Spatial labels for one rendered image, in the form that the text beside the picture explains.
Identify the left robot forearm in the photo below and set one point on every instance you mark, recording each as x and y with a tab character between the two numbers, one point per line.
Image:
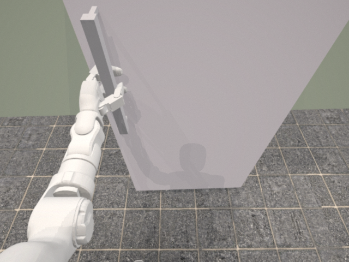
75	177

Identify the handle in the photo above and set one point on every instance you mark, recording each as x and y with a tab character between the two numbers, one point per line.
95	39

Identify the left robot upper arm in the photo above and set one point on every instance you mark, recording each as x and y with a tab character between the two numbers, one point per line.
58	227

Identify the fridge door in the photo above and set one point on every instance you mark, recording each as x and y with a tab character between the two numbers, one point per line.
209	81

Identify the robot left hand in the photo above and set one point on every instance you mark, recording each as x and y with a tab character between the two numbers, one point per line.
92	95

